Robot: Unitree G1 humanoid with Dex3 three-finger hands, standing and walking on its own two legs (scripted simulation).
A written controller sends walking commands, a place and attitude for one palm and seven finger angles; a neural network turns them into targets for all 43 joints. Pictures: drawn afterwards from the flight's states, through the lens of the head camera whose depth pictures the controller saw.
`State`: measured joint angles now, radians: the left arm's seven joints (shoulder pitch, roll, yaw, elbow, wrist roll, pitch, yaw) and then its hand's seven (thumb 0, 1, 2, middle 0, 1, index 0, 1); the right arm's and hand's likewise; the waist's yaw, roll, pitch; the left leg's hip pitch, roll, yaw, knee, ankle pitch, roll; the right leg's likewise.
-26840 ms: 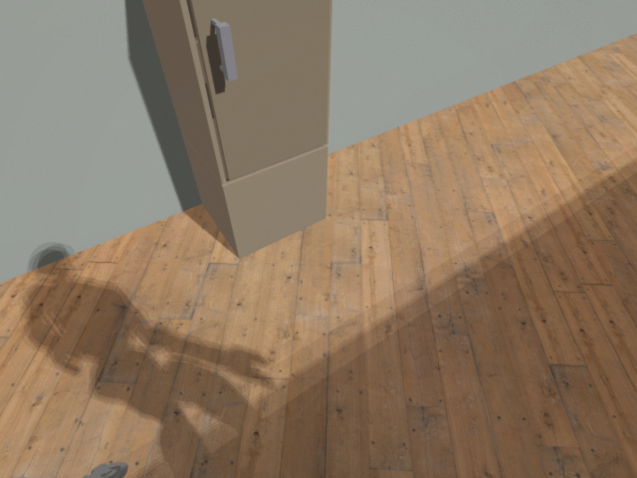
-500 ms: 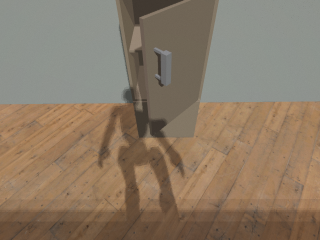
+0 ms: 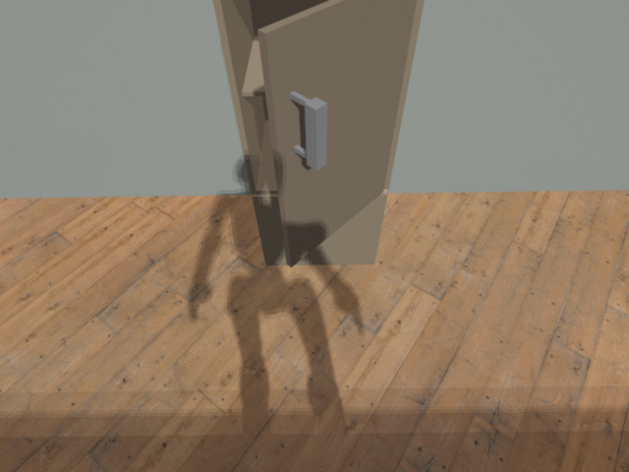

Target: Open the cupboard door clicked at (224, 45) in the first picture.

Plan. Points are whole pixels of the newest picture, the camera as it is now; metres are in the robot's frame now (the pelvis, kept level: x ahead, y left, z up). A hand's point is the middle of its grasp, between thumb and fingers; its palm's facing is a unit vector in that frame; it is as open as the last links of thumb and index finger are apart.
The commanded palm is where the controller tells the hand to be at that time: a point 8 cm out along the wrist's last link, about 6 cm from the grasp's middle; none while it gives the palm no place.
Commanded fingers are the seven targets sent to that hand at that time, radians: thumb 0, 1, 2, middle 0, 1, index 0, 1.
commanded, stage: look to check the result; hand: left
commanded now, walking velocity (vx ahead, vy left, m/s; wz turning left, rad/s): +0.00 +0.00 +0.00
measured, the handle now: (306, 130) +0.65 +0.05 +0.06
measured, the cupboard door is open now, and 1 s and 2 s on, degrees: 45 45 45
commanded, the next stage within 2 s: walk to a spot facing it in 0.28 s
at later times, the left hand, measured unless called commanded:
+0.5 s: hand out of the picture +0.08 +0.23 -0.16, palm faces -0.02 -0.95 -0.32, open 7.4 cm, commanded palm none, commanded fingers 0.00 0.90 0.90 -0.20 -0.30 -0.20 -0.30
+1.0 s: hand out of the picture +0.09 +0.17 -0.18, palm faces -0.20 -0.93 -0.30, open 7.4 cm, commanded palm none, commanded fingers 0.00 0.90 0.90 -0.20 -0.30 -0.20 -0.30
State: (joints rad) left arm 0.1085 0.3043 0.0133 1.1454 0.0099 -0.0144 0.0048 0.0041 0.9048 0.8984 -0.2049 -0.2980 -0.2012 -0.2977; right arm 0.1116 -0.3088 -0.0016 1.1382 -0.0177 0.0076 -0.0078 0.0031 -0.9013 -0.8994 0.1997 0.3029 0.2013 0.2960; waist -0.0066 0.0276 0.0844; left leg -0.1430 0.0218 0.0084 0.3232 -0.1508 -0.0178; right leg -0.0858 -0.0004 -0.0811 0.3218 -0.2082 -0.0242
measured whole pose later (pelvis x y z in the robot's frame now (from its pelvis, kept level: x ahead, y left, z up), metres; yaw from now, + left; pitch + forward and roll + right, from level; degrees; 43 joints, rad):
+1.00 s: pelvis -0.02 -0.02 -0.02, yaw -14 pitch +0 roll +1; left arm 0.18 0.20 0.07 0.95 0.02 0.04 0.00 0.00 0.91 0.90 -0.20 -0.30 -0.20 -0.30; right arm 0.18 -0.24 -0.07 1.00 -0.02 0.07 -0.03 0.01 -0.90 -0.90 0.20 0.30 0.20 0.30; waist 0.01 0.05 0.14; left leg -0.42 0.08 0.05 1.02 -0.48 -0.05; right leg -0.30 0.04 0.00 0.64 -0.34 -0.06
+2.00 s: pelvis -0.02 -0.03 -0.01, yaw -50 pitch +1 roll -1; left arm 0.16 0.24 0.09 0.92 0.03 0.06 -0.07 0.01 0.91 0.90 -0.20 -0.30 -0.20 -0.30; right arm 0.31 -0.22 -0.02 0.92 -0.04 -0.02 -0.03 0.00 -0.90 -0.90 0.20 0.30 0.20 0.30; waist -0.01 -0.02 0.07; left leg -0.22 0.10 0.11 0.50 -0.29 -0.02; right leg -0.54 0.00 -0.01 1.06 -0.38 0.01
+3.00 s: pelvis +0.08 -0.42 -0.01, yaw -70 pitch +0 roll +0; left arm 0.17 0.17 0.06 1.02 0.02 -0.06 -0.01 0.00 0.91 0.90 -0.20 -0.30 -0.20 -0.30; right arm 0.34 -0.19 -0.05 1.12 -0.03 0.00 0.00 0.01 -0.91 -0.90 0.20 0.30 0.20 0.30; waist -0.04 0.02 0.08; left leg -0.41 0.13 0.08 1.06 -0.41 -0.03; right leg -0.25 -0.02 -0.13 0.52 -0.27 -0.03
